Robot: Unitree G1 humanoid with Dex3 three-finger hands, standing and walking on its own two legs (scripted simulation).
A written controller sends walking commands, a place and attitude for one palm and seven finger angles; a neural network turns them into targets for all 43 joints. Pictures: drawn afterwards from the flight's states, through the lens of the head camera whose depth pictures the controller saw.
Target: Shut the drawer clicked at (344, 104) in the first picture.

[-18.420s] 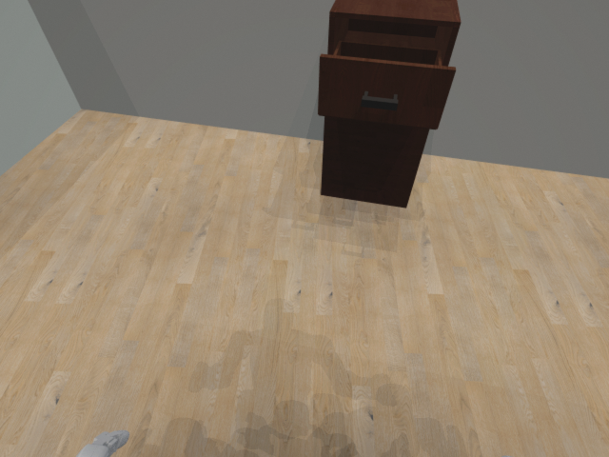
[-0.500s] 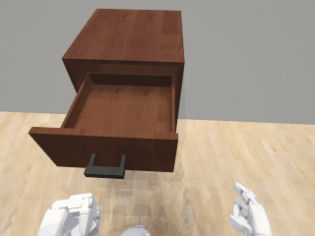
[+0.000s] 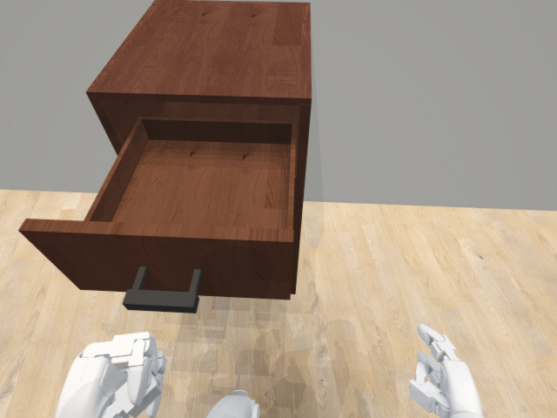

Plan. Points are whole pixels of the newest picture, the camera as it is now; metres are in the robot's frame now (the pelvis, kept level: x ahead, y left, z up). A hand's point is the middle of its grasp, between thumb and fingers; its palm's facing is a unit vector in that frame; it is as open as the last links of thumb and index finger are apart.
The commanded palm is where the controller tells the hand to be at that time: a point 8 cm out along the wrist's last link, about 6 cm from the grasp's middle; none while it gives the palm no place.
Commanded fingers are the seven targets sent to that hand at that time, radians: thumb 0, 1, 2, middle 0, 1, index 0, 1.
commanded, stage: bring the fist close to the handle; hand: left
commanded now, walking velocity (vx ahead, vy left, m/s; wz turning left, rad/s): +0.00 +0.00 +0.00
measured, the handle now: (165, 287) +0.30 +0.19 +0.02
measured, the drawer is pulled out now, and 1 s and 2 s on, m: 0.30 0.30 0.24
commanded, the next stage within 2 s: push the drawer shut in 1.02 s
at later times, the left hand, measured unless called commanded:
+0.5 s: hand (173, 366) +0.19 +0.15 +0.03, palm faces +0.00 -1.00 -0.01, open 3.2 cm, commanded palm +0.16 +0.21 +0.03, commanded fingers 0.00 0.90 0.90 -1.40 -1.60 -1.40 -1.60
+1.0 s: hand (179, 358) +0.20 +0.15 +0.01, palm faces +0.01 -1.00 +0.00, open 3.2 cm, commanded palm +0.17 +0.20 +0.02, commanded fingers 0.00 0.90 0.90 -1.40 -1.60 -1.40 -1.60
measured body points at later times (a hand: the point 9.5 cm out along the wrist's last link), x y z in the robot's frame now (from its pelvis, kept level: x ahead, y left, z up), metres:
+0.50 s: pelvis -0.01 +0.01 -0.03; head +0.07 +0.01 +0.42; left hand +0.18 +0.20 +0.03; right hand +0.19 -0.23 -0.10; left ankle +0.05 +0.10 -0.66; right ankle -0.02 -0.08 -0.66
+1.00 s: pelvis +0.00 +0.02 -0.03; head +0.08 +0.02 +0.41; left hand +0.19 +0.20 +0.02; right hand +0.19 -0.21 -0.11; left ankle +0.05 +0.10 -0.66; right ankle -0.02 -0.08 -0.66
